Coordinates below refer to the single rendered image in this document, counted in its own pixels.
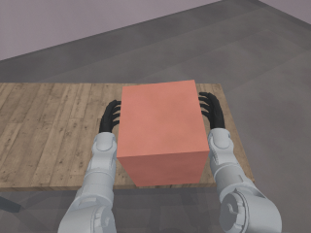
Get robot left upper arm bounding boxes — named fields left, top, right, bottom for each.
left=58, top=204, right=117, bottom=233

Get robot left hand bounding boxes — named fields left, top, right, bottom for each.
left=98, top=99, right=121, bottom=133

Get table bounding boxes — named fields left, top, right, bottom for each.
left=0, top=83, right=256, bottom=213

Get robot right forearm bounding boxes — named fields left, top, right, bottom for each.
left=207, top=128, right=282, bottom=230

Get carton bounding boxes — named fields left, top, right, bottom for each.
left=117, top=80, right=210, bottom=187

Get robot right upper arm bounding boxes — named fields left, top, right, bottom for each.
left=219, top=191, right=289, bottom=233

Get robot left forearm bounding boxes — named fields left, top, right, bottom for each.
left=57, top=132, right=118, bottom=233

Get robot right hand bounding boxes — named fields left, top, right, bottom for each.
left=198, top=92, right=225, bottom=129

